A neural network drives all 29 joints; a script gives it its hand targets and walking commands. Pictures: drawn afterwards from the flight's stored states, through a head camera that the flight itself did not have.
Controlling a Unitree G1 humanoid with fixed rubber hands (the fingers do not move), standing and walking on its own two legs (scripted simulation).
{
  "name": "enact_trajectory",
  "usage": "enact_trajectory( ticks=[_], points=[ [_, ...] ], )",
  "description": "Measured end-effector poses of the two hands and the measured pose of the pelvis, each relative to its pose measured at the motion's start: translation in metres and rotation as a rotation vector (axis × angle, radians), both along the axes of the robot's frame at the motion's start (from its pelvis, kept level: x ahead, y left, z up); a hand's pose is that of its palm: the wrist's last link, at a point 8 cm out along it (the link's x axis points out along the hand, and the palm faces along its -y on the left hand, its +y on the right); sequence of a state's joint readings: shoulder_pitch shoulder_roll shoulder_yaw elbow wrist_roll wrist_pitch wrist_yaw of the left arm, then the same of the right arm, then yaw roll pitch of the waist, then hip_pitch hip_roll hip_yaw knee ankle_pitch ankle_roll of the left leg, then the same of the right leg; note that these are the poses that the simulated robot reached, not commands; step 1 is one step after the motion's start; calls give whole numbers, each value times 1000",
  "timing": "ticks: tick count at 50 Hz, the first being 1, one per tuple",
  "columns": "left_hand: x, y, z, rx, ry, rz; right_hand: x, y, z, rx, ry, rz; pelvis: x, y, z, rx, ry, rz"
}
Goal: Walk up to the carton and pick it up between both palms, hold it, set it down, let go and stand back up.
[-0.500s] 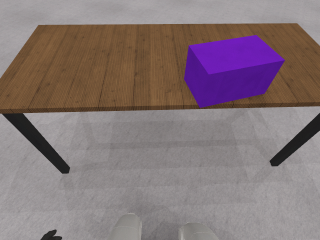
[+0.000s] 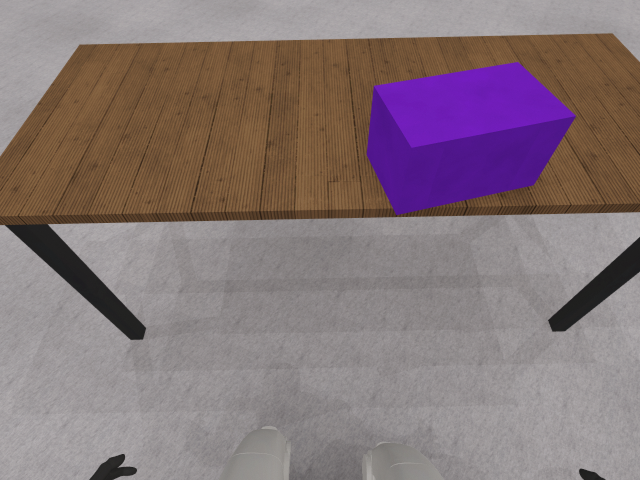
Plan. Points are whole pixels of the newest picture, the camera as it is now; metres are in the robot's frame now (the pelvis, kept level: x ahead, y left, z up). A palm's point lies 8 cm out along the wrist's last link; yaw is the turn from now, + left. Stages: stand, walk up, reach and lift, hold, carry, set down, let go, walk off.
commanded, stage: walk up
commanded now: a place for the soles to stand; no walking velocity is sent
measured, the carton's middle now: (457, 138) +0.64 -0.21 +0.02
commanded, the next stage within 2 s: none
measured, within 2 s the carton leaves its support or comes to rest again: neither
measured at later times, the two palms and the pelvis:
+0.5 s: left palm out of the picture +0.06 +0.30 -0.11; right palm out of the picture +0.06 -0.35 -0.09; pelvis +0.00 -0.01 +0.00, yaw +0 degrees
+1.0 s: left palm out of the picture +0.08 +0.27 -0.10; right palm out of the picture +0.08 -0.37 -0.09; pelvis +0.01 -0.04 +0.00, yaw +1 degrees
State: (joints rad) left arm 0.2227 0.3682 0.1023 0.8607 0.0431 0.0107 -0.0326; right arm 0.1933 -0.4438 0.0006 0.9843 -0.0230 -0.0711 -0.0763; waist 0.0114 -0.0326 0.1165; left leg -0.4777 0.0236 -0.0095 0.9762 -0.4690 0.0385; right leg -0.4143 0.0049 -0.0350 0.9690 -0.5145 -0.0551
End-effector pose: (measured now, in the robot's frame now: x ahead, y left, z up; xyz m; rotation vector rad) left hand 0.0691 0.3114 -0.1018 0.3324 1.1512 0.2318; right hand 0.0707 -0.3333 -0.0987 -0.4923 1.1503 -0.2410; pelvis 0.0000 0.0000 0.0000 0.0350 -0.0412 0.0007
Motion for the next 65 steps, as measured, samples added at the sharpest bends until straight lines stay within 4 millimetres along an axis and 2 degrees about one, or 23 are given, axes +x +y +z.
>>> enact_trajectory(
  ticks=[4,7,12,16,20,25,30,35,41,47,52,57,61,65],
  points=[
    [-4,7,-4,-11,14,21,1,10,-1,1,2,7,-1,7,-1,-15,-1,8],
    [1,8,-3,-12,12,21,-4,12,0,3,4,0,-2,8,0,-22,-3,4],
    [14,3,-2,9,-18,-20,-14,-2,2,-2,-2,-25,-5,-7,-2,-14,-4,-16],
    [10,-11,-4,8,-33,-31,-18,-16,1,-9,14,-35,-7,-20,-3,-11,-14,-15],
    [-2,-18,-4,-7,3,-15,-15,-20,5,-13,23,-27,-7,-21,1,-11,-3,-11],
    [-8,-14,-11,-24,26,14,-10,-15,5,-22,32,-7,-5,-15,-1,-30,1,5],
    [2,-16,-9,-33,17,19,-13,-14,9,-16,28,-10,-2,-17,2,-35,-4,4],
    [13,-28,-9,-9,-13,-16,-14,-31,6,-12,19,-19,-2,-36,-1,-16,-2,-7],
    [1,-44,-3,-9,12,-10,-2,-44,7,-5,17,-10,2,-48,3,-10,4,-4],
    [-1,-38,-6,-12,36,19,10,-38,4,-6,21,12,7,-41,1,-27,12,10],
    [16,-39,-1,-12,5,17,8,-38,5,3,12,8,9,-44,3,-32,2,8],
    [31,-54,0,10,-46,-25,5,-55,0,11,-9,-5,5,-63,-2,-12,-4,-10],
    [25,-67,4,3,-51,-22,6,-63,0,20,5,-10,4,-70,2,-6,-6,-9],
    [17,-67,7,11,-39,-7,8,-64,-2,30,12,4,4,-69,3,-12,-3,-4]
  ],
)
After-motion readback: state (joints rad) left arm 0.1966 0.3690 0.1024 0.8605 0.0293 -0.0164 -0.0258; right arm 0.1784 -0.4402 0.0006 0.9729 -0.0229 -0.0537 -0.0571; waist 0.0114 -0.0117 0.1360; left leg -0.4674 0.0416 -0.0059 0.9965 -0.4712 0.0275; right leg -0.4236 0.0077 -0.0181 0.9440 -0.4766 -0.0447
